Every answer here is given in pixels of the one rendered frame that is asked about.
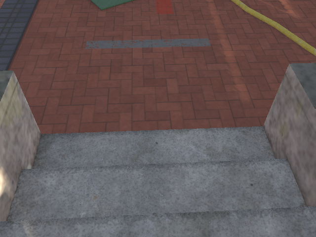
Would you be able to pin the stairs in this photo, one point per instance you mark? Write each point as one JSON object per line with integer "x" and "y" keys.
{"x": 190, "y": 182}

